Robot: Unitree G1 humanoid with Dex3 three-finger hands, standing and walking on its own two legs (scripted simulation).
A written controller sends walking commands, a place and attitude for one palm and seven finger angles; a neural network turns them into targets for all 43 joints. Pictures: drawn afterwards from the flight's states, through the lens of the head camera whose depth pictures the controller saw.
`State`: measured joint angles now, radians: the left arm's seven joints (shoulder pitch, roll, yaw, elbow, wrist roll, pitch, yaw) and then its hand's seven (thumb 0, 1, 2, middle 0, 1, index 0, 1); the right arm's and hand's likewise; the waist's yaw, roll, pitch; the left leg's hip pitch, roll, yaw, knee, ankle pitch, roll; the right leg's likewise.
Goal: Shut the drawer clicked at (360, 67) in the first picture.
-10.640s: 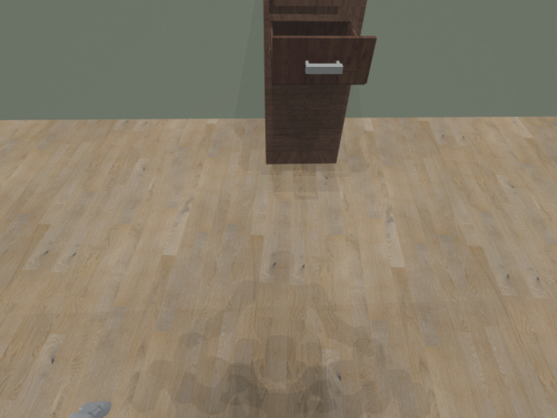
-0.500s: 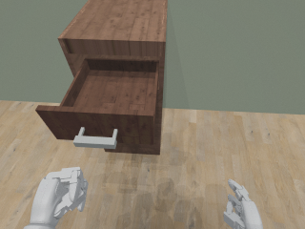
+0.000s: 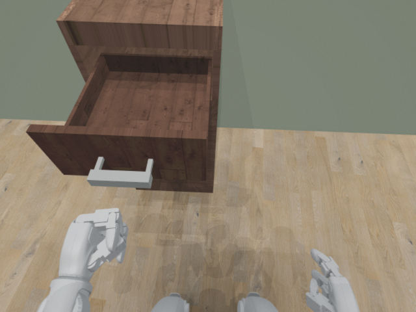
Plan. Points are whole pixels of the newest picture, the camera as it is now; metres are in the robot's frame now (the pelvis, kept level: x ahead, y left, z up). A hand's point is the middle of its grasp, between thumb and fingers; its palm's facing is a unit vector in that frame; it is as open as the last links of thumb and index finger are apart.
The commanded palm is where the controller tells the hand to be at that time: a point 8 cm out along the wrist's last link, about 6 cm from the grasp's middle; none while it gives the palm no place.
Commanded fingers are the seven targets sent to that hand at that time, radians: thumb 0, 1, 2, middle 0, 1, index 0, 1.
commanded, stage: bring the fist close to the handle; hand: left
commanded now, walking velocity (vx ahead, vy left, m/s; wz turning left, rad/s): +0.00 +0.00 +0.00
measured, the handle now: (123, 170) +0.39 +0.20 +0.01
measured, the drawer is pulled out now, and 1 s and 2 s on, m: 0.29 0.29 0.20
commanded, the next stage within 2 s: push the drawer shut in 0.80 s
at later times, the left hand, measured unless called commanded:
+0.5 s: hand (136, 223) +0.28 +0.15 +0.00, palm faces -0.02 -1.00 -0.03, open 3.3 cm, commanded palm +0.25 +0.22 +0.01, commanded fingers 0.00 0.90 0.90 -1.40 -1.60 -1.40 -1.60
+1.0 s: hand (134, 223) +0.28 +0.16 +0.01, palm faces -0.01 -1.00 -0.05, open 3.3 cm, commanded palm +0.26 +0.21 +0.01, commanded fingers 0.00 0.90 0.90 -1.40 -1.60 -1.40 -1.60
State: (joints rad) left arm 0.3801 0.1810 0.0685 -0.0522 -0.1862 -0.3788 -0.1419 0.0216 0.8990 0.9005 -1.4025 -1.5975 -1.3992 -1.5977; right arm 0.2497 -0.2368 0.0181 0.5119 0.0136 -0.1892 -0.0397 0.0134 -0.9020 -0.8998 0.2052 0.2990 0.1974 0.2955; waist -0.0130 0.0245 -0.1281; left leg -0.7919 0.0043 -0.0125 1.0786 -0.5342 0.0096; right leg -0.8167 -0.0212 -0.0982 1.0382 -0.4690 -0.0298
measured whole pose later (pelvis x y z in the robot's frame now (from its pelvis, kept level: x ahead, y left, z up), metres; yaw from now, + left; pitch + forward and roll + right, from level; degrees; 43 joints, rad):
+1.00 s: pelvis -0.01 +0.00 -0.02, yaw +0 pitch +19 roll -1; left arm 0.15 0.19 0.08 0.14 -0.17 -0.42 -0.11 0.02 0.90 0.90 -1.40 -1.60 -1.40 -1.60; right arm 0.21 -0.24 0.01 0.51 0.01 -0.10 -0.03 0.01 -0.90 -0.90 0.20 0.30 0.20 0.30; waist -0.02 0.02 -0.16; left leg -0.97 0.00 -0.01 1.20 -0.57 0.01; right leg -1.00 -0.03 -0.09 1.16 -0.50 -0.03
